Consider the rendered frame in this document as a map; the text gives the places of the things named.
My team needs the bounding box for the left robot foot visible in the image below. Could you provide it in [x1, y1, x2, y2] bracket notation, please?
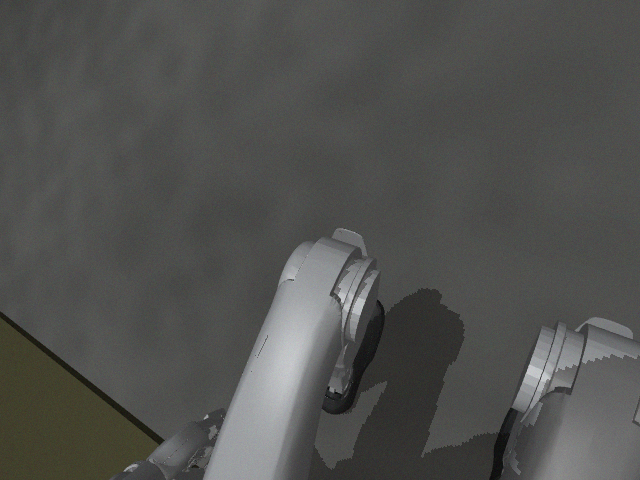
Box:
[322, 300, 385, 415]

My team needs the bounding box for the left robot hand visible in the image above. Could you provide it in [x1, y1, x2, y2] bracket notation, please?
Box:
[145, 408, 227, 480]

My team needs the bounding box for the left robot arm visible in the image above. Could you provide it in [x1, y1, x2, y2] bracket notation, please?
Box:
[109, 460, 166, 480]

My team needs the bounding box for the right robot foot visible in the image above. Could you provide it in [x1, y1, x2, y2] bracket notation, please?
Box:
[489, 408, 518, 480]

